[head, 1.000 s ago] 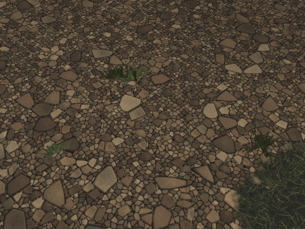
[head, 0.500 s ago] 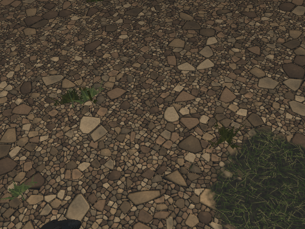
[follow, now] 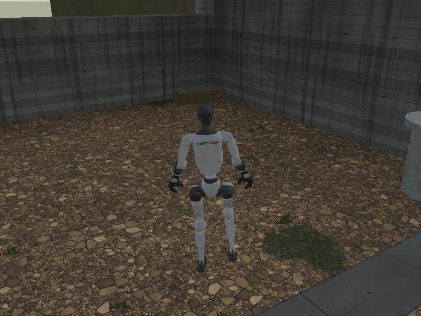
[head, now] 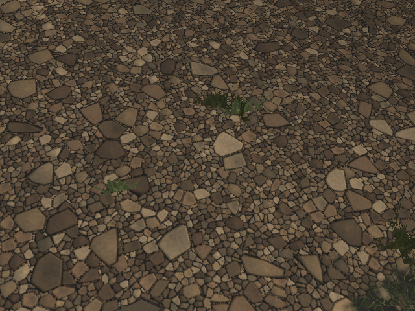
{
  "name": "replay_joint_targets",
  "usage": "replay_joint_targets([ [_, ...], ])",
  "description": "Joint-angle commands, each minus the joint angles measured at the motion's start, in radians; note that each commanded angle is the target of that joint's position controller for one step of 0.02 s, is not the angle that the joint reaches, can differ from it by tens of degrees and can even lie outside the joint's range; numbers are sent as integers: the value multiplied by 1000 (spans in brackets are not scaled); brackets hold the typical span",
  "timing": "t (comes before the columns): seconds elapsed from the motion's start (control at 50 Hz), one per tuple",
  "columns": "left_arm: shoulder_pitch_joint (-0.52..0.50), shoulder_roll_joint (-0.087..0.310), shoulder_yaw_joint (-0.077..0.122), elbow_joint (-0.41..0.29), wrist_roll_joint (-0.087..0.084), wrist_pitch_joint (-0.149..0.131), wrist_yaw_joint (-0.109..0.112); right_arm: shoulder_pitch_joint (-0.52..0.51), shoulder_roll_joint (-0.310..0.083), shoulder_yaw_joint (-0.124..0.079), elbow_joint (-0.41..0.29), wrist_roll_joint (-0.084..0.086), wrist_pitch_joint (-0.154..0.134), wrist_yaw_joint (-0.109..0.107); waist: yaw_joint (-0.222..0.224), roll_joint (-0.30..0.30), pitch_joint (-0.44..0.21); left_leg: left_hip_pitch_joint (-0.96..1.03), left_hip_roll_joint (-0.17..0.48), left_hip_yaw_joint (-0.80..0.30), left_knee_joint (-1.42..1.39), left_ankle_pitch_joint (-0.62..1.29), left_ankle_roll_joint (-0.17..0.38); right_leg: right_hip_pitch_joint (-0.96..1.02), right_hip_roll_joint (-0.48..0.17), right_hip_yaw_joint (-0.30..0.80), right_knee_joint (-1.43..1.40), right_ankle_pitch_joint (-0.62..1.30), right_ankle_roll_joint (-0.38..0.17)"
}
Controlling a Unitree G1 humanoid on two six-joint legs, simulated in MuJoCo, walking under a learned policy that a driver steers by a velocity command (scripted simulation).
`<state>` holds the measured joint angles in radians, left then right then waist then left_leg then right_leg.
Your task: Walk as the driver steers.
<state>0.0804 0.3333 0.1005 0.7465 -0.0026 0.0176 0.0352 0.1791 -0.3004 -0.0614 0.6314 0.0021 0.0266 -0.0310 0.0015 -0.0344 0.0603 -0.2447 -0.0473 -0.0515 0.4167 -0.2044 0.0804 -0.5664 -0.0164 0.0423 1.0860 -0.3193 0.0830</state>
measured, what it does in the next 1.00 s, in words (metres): walks ahead: right foot, then left foot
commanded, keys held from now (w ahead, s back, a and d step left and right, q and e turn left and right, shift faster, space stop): e+shift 0.24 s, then w+e+shift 0.26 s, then w+shift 0.08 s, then w+q+shift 0.42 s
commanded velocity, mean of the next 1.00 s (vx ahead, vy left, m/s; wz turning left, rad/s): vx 0.53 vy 0.00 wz -0.19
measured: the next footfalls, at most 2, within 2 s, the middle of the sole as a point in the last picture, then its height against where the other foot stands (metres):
right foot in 0.54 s outside the picture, level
left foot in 0.98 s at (291, 263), level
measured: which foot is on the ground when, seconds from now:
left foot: down 0.00-0.56, up 0.58-0.96, down 0.98-1.00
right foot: up 0.00-0.52, down 0.54-0.98, up 1.00-1.00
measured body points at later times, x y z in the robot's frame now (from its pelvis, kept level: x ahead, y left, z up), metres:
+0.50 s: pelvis +0.08 -0.08 -0.01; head +0.11 -0.12 +0.43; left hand +0.34 +0.12 -0.10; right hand +0.05 -0.41 -0.13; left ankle +0.00 +0.07 -0.75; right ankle +0.05 -0.21 -0.73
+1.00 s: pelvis +0.41 -0.29 -0.05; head +0.43 -0.30 +0.40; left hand +0.51 -0.02 -0.17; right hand +0.50 -0.59 -0.15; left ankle +0.56 -0.30 -0.75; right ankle +0.11 -0.26 -0.66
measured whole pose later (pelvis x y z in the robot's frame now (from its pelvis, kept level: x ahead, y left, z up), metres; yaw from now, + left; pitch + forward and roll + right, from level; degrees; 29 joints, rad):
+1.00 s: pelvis +0.41 -0.29 -0.05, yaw -14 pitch +0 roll +0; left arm 0.42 0.29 0.04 0.80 0.03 -0.06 0.05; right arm 0.16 -0.30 -0.04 0.69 0.05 -0.07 0.07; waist -0.02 0.03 0.04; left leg -0.55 -0.11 0.11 0.66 -0.15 0.17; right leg 0.14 0.03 -0.16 0.88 -0.41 0.03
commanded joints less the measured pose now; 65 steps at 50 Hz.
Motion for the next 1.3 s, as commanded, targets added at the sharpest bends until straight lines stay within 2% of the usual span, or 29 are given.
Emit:
replay_joint_targets([
  [0.02,30,30,-7,-22,-2,-4,-6,-32,-70,-3,-52,-20,-15,-7,0,139,-171,173,233,-113,-91,408,129,46,-55,16,-138,75,19],
  [0.08,16,37,-17,-13,-7,-4,-17,-43,-75,4,-10,-45,-22,4,-30,175,-101,80,230,-75,-136,259,120,174,-74,-6,-294,80,16],
  [0.16,-1,111,1,-50,-27,-6,-20,-37,-162,-28,19,-30,-6,1,-61,154,-23,155,321,-142,-128,250,175,39,-66,-10,-250,-68,3],
  [0.24,43,70,-5,-59,-27,0,-34,-71,-131,-31,16,-21,6,-6,-41,115,-61,259,373,-113,-79,493,196,-11,-85,-23,-200,-133,5],
  [0.32,-14,49,-17,-101,-45,-2,-62,6,-163,-52,33,5,-28,4,-79,128,-51,320,409,-167,-251,-264,161,-87,-109,-47,-240,-117,-63],
  [0.46,-43,27,-34,-134,-57,-25,-91,54,-190,-76,58,18,-76,47,-70,97,-24,384,399,30,-261,-193,90,-62,-110,-105,-359,-79,-161],
  [0.5,30,32,-32,-119,-53,-23,-93,12,-203,-78,60,25,-78,54,-13,90,-38,283,355,159,-168,-68,53,111,-63,-174,-424,-46,-180],
  [0.52,156,49,-19,-76,-47,-24,-88,-30,-206,-75,56,33,-80,53,66,84,-76,150,308,244,-26,129,22,337,9,-242,-490,-9,-198],
  [0.54,368,133,23,-5,-44,-24,-75,-43,-164,-57,48,28,-90,50,169,25,-157,-43,240,327,270,352,-22,662,61,-225,-485,-4,-243],
  [0.56,574,303,73,39,-42,-31,-58,-117,-77,-23,-27,0,-110,43,246,-259,-164,-488,107,338,760,-43,-117,940,-172,283,-654,-223,-390],
  [0.58,511,288,49,-14,-32,-67,-61,-157,-57,-5,-66,8,-155,41,201,-266,-244,-746,12,69,951,-330,-119,1027,-310,721,-864,-390,-491],
  [0.6,449,194,22,-40,-22,-85,-64,-180,-147,-19,-65,61,-179,55,196,-122,-164,-851,92,21,977,-259,-80,1001,-355,646,-889,-344,-457],
  [0.62,420,148,5,-49,-13,-91,-63,-139,-150,-15,-39,71,-184,62,156,-84,-118,-839,137,24,938,-196,-52,936,-334,527,-863,-288,-426],
  [0.64,352,107,-12,-58,-8,-89,-62,-94,-146,-13,-7,49,-178,62,106,-15,-55,-797,182,28,870,-115,-50,832,-296,394,-850,-179,-383],
  [0.68,238,64,-35,-86,18,-93,-57,-9,-134,-14,42,32,-149,83,27,-68,6,-650,225,20,799,29,-49,632,-218,176,-867,108,-310],
  [0.8,249,70,-37,-68,21,-148,-27,-123,-50,22,6,39,-123,93,33,6,115,-472,93,91,428,377,-62,391,-108,-204,-1036,455,-165],
  [0.88,328,128,-28,-23,21,-138,9,-153,-56,14,-11,51,-142,124,19,-53,40,-324,-26,213,240,425,4,589,-139,-249,-939,1080,-69],
  [0.92,306,183,-10,-33,31,-105,37,-26,-112,-14,6,65,-126,119,-76,-144,-63,-184,-91,256,261,323,36,696,-172,-253,-728,1520,-45],
  [0.96,159,216,5,-77,47,-86,41,399,-225,-70,111,63,-81,95,-301,-159,-215,222,-59,161,303,231,108,572,-184,-221,-228,1685,-49],
  [0.98,40,144,-10,-95,26,-102,16,587,-224,-69,170,54,-58,70,-393,46,-189,419,16,39,171,295,157,342,-27,-230,286,858,-40],
  [1.0,149,-97,-80,-149,26,-150,-21,507,-191,-45,170,2,-67,72,-184,416,-197,630,85,-246,290,190,259,-125,138,-41,717,-298,-30],
  [1.02,238,-77,-100,-208,-37,-192,-47,362,-164,-36,95,-18,-88,71,-95,330,-360,675,263,-756,19,-399,421,-324,128,149,772,-268,-70],
  [1.04,121,38,-83,-230,-47,-214,-60,336,-118,-37,58,-2,-97,65,-128,99,-240,522,268,-843,-188,-605,358,-305,82,153,611,-145,-138],
  [1.06,104,41,-77,-242,-43,-216,-62,254,-107,-30,48,-2,-112,70,-26,-86,-92,291,268,-815,-243,-586,314,-259,38,141,458,-57,-160],
  [1.1,145,31,-79,-214,4,-186,-46,113,-110,-28,2,-7,-129,66,66,-115,8,-28,166,-688,-249,-417,310,-117,-15,157,312,-5,-126],
  [1.14,162,62,-70,-205,13,-159,-26,78,-96,-24,-4,6,-125,50,91,-58,47,-188,92,-525,-259,-277,289,-49,-61,125,151,11,-78],
  [1.2,-18,10,-90,-278,47,-155,-15,103,-102,-26,15,38,-120,17,12,22,73,-366,-15,-325,-240,-87,235,122,-38,35,-215,255,-17],
  [1.24,-105,-23,-94,-309,21,-156,-19,156,-121,-35,38,51,-110,9,-58,68,22,-373,-34,-311,-199,-122,182,262,20,3,-403,404,10],
  [1.3,-120,29,-61,-312,-35,-158,-20,199,-109,-38,61,59,-94,4,-82,130,-27,-140,0,-404,-86,-188,141,260,37,75,-568,383,33],
])
Keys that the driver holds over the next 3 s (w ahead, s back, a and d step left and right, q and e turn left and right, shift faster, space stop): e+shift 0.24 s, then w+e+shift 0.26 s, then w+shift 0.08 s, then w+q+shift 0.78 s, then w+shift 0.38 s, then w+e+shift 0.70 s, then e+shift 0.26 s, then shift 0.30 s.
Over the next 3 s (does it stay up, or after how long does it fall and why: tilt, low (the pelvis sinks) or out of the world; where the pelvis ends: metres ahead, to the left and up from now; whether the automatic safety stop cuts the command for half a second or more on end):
stays up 1.91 -0.30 -0.02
